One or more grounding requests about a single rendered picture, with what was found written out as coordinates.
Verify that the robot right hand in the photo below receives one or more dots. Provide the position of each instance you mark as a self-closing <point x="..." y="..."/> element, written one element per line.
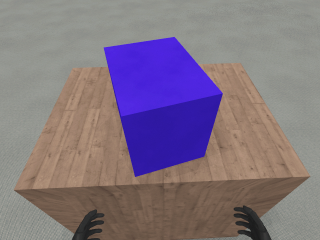
<point x="257" y="229"/>

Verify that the robot left hand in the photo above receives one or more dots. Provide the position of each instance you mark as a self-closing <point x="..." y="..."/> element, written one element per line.
<point x="83" y="232"/>

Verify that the pedestal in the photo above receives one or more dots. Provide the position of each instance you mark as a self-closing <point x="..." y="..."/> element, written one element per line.
<point x="81" y="163"/>

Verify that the carton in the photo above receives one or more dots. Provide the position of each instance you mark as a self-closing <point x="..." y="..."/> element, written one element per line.
<point x="166" y="102"/>

